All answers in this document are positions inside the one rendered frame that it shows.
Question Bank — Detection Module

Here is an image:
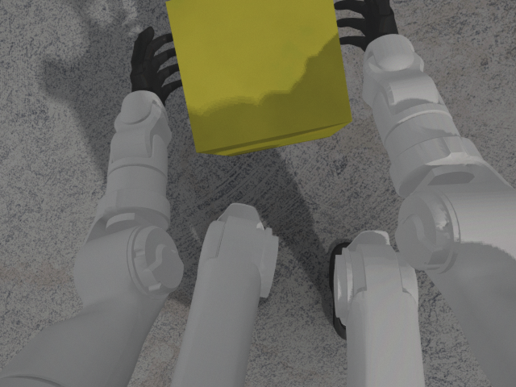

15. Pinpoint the right robot shin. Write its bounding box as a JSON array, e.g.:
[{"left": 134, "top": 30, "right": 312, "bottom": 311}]
[{"left": 339, "top": 230, "right": 418, "bottom": 326}]

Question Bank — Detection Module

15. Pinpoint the robot right forearm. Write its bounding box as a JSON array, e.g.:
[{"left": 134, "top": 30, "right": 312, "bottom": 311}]
[{"left": 362, "top": 34, "right": 514, "bottom": 198}]

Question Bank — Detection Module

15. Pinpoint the robot left hand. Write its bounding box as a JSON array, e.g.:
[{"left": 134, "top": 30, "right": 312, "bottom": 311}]
[{"left": 130, "top": 26, "right": 183, "bottom": 106}]

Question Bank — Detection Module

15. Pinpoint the left robot upper arm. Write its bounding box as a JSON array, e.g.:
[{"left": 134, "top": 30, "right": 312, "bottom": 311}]
[{"left": 0, "top": 224, "right": 184, "bottom": 387}]

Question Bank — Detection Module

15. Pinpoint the robot right hand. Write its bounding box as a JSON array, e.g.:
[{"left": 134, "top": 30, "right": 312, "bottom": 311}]
[{"left": 334, "top": 0, "right": 399, "bottom": 52}]

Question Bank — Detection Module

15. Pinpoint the robot left forearm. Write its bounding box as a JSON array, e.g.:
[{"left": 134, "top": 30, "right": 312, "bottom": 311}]
[{"left": 73, "top": 90, "right": 172, "bottom": 290}]

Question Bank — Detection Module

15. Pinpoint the carton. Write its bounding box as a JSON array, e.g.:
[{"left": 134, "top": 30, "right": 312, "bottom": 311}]
[{"left": 165, "top": 0, "right": 352, "bottom": 156}]

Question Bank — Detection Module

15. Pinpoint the right robot upper arm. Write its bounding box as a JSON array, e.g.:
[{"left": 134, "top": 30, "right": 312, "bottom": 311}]
[{"left": 394, "top": 181, "right": 516, "bottom": 387}]

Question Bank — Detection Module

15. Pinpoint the robot right foot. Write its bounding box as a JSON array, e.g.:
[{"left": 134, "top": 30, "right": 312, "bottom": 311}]
[{"left": 329, "top": 242, "right": 350, "bottom": 340}]

